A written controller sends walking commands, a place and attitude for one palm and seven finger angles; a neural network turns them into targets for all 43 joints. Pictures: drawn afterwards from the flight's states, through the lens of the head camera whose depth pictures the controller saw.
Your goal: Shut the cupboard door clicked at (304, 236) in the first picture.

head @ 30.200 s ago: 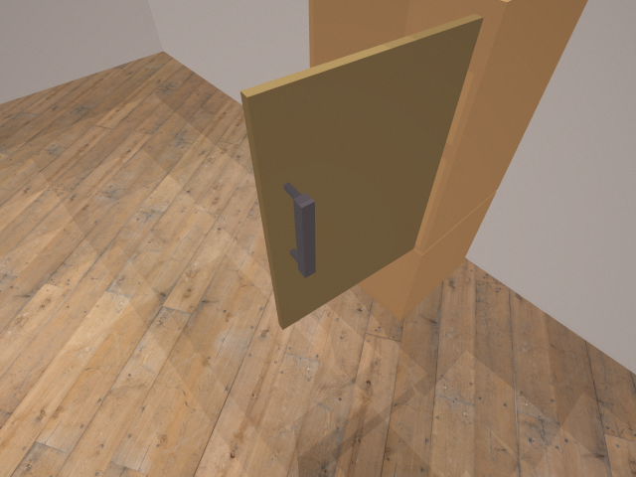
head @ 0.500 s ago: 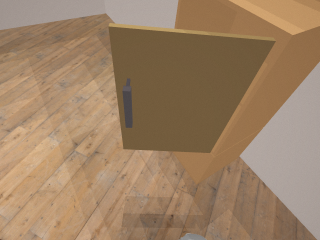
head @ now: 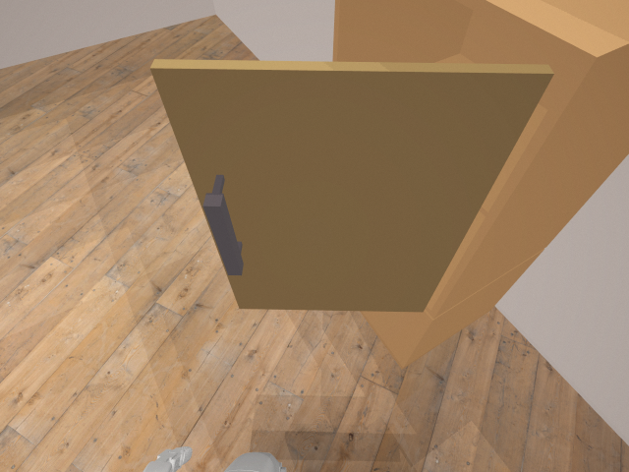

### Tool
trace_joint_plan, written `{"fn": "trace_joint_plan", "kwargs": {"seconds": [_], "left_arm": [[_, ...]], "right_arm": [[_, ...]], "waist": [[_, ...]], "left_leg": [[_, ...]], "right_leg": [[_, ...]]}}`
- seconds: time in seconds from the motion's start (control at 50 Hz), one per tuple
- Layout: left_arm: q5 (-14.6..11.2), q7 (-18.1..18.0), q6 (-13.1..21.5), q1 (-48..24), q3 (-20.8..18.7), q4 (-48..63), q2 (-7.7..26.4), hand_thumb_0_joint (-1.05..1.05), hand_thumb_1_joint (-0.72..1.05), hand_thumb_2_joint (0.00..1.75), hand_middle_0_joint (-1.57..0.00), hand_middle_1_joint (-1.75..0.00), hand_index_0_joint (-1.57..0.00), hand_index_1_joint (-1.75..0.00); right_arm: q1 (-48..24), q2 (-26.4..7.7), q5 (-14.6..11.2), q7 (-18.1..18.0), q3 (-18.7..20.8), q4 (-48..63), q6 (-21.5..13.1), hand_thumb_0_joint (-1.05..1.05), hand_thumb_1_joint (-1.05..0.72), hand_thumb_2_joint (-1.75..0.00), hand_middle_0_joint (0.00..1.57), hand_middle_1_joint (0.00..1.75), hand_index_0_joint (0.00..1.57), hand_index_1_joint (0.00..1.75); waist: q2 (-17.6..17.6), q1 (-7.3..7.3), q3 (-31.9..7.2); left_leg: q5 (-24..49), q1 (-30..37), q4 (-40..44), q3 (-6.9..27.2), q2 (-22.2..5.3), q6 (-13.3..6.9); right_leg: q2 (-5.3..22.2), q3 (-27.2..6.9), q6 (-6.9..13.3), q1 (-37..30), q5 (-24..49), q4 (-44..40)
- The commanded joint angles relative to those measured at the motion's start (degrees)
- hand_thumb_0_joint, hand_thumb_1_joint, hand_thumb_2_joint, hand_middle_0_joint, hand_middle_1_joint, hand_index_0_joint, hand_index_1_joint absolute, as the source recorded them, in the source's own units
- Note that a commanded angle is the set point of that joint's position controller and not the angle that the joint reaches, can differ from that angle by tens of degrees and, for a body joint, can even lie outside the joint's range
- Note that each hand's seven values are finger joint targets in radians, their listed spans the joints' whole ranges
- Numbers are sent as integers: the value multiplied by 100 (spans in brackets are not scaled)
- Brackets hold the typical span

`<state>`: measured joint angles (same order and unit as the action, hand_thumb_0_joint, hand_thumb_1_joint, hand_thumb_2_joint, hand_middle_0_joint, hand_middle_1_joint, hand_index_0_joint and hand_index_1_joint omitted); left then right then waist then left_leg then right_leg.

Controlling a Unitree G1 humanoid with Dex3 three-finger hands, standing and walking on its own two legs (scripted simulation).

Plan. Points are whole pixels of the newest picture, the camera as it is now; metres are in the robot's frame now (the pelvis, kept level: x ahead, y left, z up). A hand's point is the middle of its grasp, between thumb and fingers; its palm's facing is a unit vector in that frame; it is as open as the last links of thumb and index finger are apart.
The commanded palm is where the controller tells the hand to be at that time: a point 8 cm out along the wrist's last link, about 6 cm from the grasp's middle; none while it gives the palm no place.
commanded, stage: come to a stop and stand still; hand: left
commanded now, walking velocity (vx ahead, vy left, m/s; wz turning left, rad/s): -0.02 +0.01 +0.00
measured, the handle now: (228, 228) +0.44 +0.16 +0.00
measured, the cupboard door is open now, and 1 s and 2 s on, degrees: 58 58 58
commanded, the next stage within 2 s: look again from close up in 1.00 s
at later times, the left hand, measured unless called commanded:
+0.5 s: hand out of the picture -0.03 +0.25 -0.18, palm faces +0.03 -0.98 -0.22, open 7.3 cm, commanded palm none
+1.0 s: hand out of the picture -0.07 +0.19 -0.17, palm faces +0.01 -0.99 -0.14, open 7.3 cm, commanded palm none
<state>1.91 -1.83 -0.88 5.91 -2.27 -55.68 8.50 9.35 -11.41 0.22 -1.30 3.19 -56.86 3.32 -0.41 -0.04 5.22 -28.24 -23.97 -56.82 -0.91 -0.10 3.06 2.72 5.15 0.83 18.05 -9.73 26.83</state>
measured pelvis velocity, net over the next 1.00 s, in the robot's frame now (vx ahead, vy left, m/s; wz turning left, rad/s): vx -0.06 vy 0.03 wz -0.01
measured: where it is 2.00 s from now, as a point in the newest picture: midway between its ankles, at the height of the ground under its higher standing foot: outside the picture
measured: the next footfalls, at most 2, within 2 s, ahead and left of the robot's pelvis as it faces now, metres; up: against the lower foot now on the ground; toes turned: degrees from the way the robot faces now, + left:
left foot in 0.12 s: +0.02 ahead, +0.13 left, +0.00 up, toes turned +2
right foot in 0.52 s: -0.06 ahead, -0.07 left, +0.00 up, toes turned +0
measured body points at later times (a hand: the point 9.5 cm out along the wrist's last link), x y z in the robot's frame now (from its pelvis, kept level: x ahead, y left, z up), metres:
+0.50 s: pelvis -0.03 +0.06 +0.00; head -0.01 +0.07 +0.45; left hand -0.03 +0.30 -0.16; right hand +0.01 -0.17 -0.15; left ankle -0.02 +0.13 -0.74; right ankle -0.10 -0.07 -0.73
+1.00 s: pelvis -0.06 +0.03 +0.01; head -0.04 +0.04 +0.46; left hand -0.07 +0.24 -0.16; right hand -0.11 -0.18 -0.15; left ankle -0.02 +0.13 -0.74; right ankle -0.10 -0.07 -0.74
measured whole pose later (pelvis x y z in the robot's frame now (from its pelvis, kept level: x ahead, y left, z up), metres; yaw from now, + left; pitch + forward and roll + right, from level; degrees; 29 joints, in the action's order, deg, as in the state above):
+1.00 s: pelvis -0.06 +0.03 +0.01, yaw -1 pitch -1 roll +0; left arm 0.5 -1.7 -0.6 17.6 0.0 -64.8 6.8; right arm 19.5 -7.7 0.6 -1.8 0.2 -66.4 0.6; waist 1.4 0.9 2.1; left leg -8.5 -12.1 -21.1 -3.8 1.5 -2.2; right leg -0.9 -0.9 1.1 5.6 -16.2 22.4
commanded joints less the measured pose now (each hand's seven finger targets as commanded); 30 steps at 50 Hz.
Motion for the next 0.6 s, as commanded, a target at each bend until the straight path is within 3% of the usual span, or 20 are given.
{"fn": "trace_joint_plan", "kwargs": {"seconds": [0.0, 0.04, 0.06, 0.08, 0.1, 0.12, 0.14, 0.16, 0.18, 0.22, 0.24, 0.3, 0.34, 0.38, 0.42, 0.46, 0.5, 0.52, 0.54, 0.58], "left_arm": [[32, -70, 53, 332, -303, 292, 1201, 0, 90, 90, -20, -30, -20, -30], [24, -45, 27, 298, -308, 310, 1238, 0, 90, 90, -20, -30, -20, -30], [-10, -37, -4, 241, -311, 313, 1210, 0, 90, 90, -20, -30, -20, -30], [-42, -26, -41, 315, -271, 327, 1050, 0, 90, 90, -20, -30, -20, -30], [-106, -4, -111, 525, -207, 390, 730, 0, 90, 90, -20, -30, -20, -30], [-107, -23, -188, 455, -175, 428, 654, 0, 90, 90, -20, -30, -20, -30], [-102, -3, -219, 399, -199, 415, 759, 0, 90, 90, -20, -30, -20, -30], [-55, 19, -259, 501, -227, 318, 775, 0, 90, 90, -20, -30, -20, -30], [-32, 35, -259, 627, -225, 244, 810, 0, 90, 90, -20, -30, -20, -30], [-72, 43, -221, 734, -213, 103, 841, 0, 90, 90, -20, -30, -20, -30], [-87, 44, -192, 828, -188, 46, 813, 0, 90, 90, -20, -30, -20, -30], [-109, 42, -132, 754, -90, 0, 722, 0, 90, 90, -20, -30, -20, -30], [-119, 35, -121, 655, -34, -1, 668, 0, 90, 90, -20, -30, -20, -30], [-116, 30, -110, 679, -11, -74, 645, 0, 90, 90, -20, -30, -20, -30], [-136, 10, -105, 980, 4, -246, 621, 0, 90, 90, -20, -30, -20, -30], [-121, -21, -50, 1315, 18, -450, 605, 0, 90, 90, -20, -30, -20, -30], [-115, -40, 37, 1250, 44, -543, 722, 0, 90, 90, -20, -30, -20, -30], [-129, -32, 53, 1189, 64, -533, 773, 0, 90, 90, -20, -30, -20, -30], [-122, -28, 45, 1161, 75, -542, 770, 0, 90, 90, -20, -30, -20, -30], [-133, -43, 112, 1188, 103, -630, 601, 0, 90, 90, -20, -30, -20, -30]], "right_arm": [[729, -206, 22, 57, 37, 222, -44, 0, -90, -90, 20, 30, 20, 30], [873, -264, 17, 56, 27, 230, -103, 0, -90, -90, 20, 30, 20, 30], [1083, -307, 24, 58, 25, 181, -142, 0, -90, -90, 20, 30, 20, 30], [1198, -444, 31, 74, 33, 139, -201, 0, -90, -90, 20, 30, 20, 30], [1083, -936, 103, 63, 96, 276, -260, 0, -90, -90, 20, 30, 20, 30], [661, -1233, 161, 3, 142, 484, -216, 0, -90, -90, 20, 30, 20, 30], [273, -1162, 187, -33, 63, 609, -210, 0, -90, -90, 20, 30, 20, 30], [72, -984, 184, -92, 12, 603, -269, 0, -90, -90, 20, 30, 20, 30], [49, -897, 175, -129, -33, 600, -293, 0, -90, -90, 20, 30, 20, 30], [134, -763, 132, -157, -103, 526, -330, 0, -90, -90, 20, 30, 20, 30], [225, -730, 108, -165, -113, 470, -352, 0, -90, -90, 20, 30, 20, 30], [534, -697, 71, -177, -102, 295, -382, 0, -90, -90, 20, 30, 20, 30], [751, -712, 68, -174, -72, 133, -370, 0, -90, -90, 20, 30, 20, 30], [835, -675, 62, -163, -45, 16, -367, 0, -90, -90, 20, 30, 20, 30], [784, -701, 36, -152, -50, -64, -371, 0, -90, -90, 20, 30, 20, 30], [646, -586, -10, -136, -75, -118, -380, 0, -90, -90, 20, 30, 20, 30], [652, -381, -44, -83, -132, -181, -390, 0, -90, -90, 20, 30, 20, 30], [695, -355, -29, -53, -150, -222, -392, 0, -90, -90, 20, 30, 20, 30], [770, -375, -5, -28, -141, -292, -389, 0, -90, -90, 20, 30, 20, 30], [877, -387, 19, -49, -150, -429, -403, 0, -90, -90, 20, 30, 20, 30]], "waist": [[1099, 9, -980], [1177, 113, -1011], [1091, 222, -1007], [505, 255, -1037], [-1157, 165, -856], [-1653, 150, -445], [-1125, 43, -192], [-1192, -87, -144], [-1231, -152, -173], [-861, -167, -276], [-696, -160, -505], [-527, -16, -823], [-612, 111, -844], [-561, 137, -774], [-505, 40, -851], [-191, -96, -756], [154, 24, -477], [92, 74, -382], [11, 107, -374], [732, 99, -519]], "left_leg": [[200, 369, 750, 60, -120, -42], [650, 813, 1812, -6, -109, -72], [1282, 1324, 2657, -36, -96, -92], [1770, 1853, 3349, 178, -278, -124], [2264, 1587, 4042, 1535, -1369, -471], [2557, 628, 4439, 2090, -2019, -946], [2070, -122, 4505, 1776, -1981, -1246], [2476, 168, 4492, 1534, -1632, -1118], [3167, 489, 4239, 1329, -1510, -1053], [3778, 942, 4051, 955, -1300, -999], [3989, 1346, 3984, 870, -1244, -1007], [4558, 2082, 3843, 899, -1320, -1167], [4535, 2249, 3854, 1033, -1388, -1228], [4530, 2250, 3850, 1121, -1389, -1247], [4118, 2102, 3864, 1121, -1292, -1128], [3053, 1558, 3800, 1033, -1001, -840], [2250, 1221, 3819, 745, -583, -516], [1985, 1400, 3892, 668, -457, -441], [2183, 1566, 3925, 639, -407, -410], [2669, 1745, 3760, 568, -496, -484]], "right_leg": [[1526, -1131, 1041, -620, 2462, -637], [1392, -1139, 868, -503, 1791, -451], [1257, -1059, 643, -234, 1138, -255], [936, -844, 360, 199, 143, 175], [166, -314, -74, 691, -1313, 971], [-221, -426, -212, 595, -2242, 1805], [-118, -783, -132, 125, -2057, 2303], [-158, -869, -154, 387, -1772, 2637], [-187, -901, -155, 562, -1633, 2882], [-212, -995, -216, 607, -1390, 3025], [-218, -960, -249, 623, -1320, 2953], [-160, -822, -302, 484, -1423, 2237], [-130, -709, -285, 263, -1571, 1646], [-139, -627, -239, 3, -1511, 1042], [-152, -586, -193, -466, -1087, 395], [-62, -740, -112, -1103, -144, -615], [405, -1258, 141, -1136, 125, -885], [510, -1276, 215, -819, -77, -900], [430, -1175, 185, -697, -31, -781], [297, -1100, 133, -806, 286, -774]]}}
